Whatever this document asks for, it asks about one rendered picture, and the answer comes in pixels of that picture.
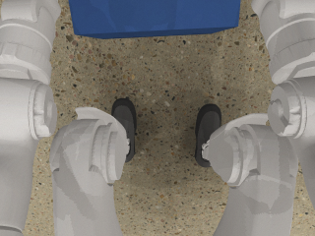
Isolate right robot thigh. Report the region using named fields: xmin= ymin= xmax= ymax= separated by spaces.
xmin=213 ymin=124 xmax=296 ymax=236

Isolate left robot upper arm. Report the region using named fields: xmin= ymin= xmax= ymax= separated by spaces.
xmin=0 ymin=77 xmax=58 ymax=236

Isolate right robot forearm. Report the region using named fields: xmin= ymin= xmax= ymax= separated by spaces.
xmin=251 ymin=0 xmax=315 ymax=85

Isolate robot left shin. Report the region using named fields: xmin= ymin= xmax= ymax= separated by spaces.
xmin=49 ymin=106 xmax=130 ymax=173

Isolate right robot upper arm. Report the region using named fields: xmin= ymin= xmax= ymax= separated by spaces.
xmin=267 ymin=76 xmax=315 ymax=210

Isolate left robot forearm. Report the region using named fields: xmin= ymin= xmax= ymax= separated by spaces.
xmin=0 ymin=0 xmax=61 ymax=85

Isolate carton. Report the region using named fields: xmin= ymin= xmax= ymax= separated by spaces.
xmin=68 ymin=0 xmax=241 ymax=39

